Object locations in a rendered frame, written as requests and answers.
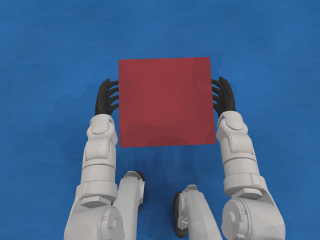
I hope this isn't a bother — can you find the right robot thigh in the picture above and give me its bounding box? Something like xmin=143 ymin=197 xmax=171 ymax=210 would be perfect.
xmin=179 ymin=189 xmax=223 ymax=240

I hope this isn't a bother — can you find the right robot hand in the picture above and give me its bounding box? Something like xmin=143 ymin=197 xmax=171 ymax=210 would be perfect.
xmin=211 ymin=76 xmax=236 ymax=118

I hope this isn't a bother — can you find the left robot forearm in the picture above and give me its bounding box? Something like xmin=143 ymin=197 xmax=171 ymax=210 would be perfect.
xmin=64 ymin=114 xmax=118 ymax=240

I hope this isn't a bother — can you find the left robot hand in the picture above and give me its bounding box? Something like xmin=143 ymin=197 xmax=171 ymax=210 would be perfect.
xmin=95 ymin=78 xmax=119 ymax=116

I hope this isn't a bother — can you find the robot right upper arm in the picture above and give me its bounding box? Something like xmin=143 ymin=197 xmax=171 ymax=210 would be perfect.
xmin=221 ymin=197 xmax=285 ymax=240

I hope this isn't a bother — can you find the carton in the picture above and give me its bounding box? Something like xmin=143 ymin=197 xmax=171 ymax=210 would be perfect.
xmin=118 ymin=57 xmax=216 ymax=148

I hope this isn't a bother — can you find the robot left upper arm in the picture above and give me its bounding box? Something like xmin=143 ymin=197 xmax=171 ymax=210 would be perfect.
xmin=64 ymin=205 xmax=125 ymax=240

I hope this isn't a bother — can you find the right robot forearm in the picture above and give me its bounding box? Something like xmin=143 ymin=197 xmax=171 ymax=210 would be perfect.
xmin=216 ymin=111 xmax=286 ymax=236

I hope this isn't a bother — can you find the left robot thigh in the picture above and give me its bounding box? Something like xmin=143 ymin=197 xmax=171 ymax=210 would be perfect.
xmin=112 ymin=176 xmax=145 ymax=240

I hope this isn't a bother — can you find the robot thigh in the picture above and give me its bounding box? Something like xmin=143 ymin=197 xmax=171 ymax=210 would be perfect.
xmin=179 ymin=189 xmax=223 ymax=240
xmin=112 ymin=176 xmax=145 ymax=240

